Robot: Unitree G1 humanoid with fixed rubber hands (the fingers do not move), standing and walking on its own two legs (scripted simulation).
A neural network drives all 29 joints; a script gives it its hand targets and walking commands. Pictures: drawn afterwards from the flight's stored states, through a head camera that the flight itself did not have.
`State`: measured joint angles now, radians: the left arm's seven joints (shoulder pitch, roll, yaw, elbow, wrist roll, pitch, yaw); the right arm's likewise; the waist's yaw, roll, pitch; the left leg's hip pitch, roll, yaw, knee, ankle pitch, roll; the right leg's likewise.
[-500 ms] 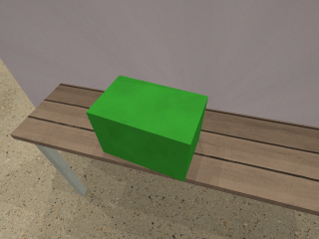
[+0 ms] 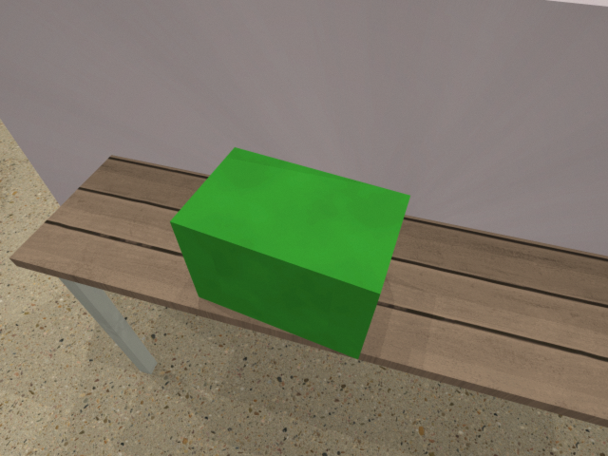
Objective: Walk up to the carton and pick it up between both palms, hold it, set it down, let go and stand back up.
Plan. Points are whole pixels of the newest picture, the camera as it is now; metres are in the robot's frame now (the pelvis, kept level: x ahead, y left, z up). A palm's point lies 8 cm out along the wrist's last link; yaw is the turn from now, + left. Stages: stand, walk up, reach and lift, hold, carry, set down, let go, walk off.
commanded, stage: walk up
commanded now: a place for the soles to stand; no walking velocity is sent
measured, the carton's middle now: (294, 250) +0.44 +0.01 -0.01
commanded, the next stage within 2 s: none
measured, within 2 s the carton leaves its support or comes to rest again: neither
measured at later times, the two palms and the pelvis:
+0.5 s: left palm out of the picture +0.00 +0.29 -0.12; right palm out of the picture +0.07 -0.25 -0.13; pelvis +0.01 +0.04 +0.00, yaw -6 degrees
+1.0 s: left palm (22, 417) +0.23 +0.41 -0.12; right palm out of the picture +0.05 -0.07 -0.13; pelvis +0.05 +0.18 -0.01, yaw -18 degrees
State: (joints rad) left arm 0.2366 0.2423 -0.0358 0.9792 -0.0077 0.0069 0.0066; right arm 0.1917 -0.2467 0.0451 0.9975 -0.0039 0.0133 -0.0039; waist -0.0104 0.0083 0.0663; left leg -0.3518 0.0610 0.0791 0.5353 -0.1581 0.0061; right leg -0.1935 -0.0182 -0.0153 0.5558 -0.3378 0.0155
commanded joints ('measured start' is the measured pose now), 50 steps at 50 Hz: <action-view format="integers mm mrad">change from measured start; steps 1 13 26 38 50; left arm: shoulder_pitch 41 72 197 148 28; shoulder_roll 130 145 176 97 88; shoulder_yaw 26 29 127 119 129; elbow -46 -31 -137 -268 -277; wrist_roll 0 1 58 35 50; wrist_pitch -17 -24 -84 -22 31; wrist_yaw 7 6 98 85 14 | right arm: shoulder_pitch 25 -10 -125 -3 61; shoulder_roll -160 -159 -132 -255 -152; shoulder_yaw -38 -35 -52 -127 -96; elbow -43 -27 -195 -238 -212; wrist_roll -1 -2 -86 -8 -35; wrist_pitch -12 -12 53 48 -45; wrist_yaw -8 -7 50 9 -40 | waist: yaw -5 0 39 -56 -37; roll -3 -11 -182 181 66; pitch -35 -51 -33 -88 0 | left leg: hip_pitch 132 157 -328 216 234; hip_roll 104 98 80 319 431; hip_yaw -149 -131 -140 -419 -292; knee -123 -126 451 -213 -189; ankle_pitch -30 -34 -186 -19 81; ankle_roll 74 69 -96 175 241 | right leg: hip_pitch -124 -123 101 -488 -438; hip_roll -72 -72 -257 19 -7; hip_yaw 95 111 367 155 163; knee -135 -144 -151 754 558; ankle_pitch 56 66 325 -353 -169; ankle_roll -64 -62 -185 -8 25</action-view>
